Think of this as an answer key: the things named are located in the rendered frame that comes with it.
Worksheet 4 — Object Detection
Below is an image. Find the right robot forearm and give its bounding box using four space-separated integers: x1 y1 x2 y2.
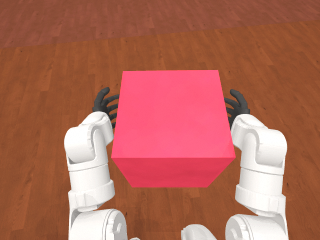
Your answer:
230 114 289 240

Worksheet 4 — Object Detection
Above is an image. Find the right robot thigh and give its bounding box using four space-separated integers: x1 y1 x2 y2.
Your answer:
181 224 217 240

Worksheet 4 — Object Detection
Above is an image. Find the robot right hand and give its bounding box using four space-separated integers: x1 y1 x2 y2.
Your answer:
224 89 250 130

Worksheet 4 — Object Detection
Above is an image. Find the robot left upper arm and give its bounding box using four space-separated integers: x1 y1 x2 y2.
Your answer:
69 208 128 240

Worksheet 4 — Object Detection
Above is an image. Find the robot left hand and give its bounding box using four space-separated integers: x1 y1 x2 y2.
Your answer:
92 87 120 129

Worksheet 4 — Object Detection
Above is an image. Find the left robot forearm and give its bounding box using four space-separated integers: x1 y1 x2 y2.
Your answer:
64 111 115 240

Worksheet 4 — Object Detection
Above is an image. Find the robot right upper arm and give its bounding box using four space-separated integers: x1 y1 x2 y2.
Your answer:
225 214 288 240

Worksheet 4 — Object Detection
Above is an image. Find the carton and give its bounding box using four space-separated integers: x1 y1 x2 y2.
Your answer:
111 70 236 188

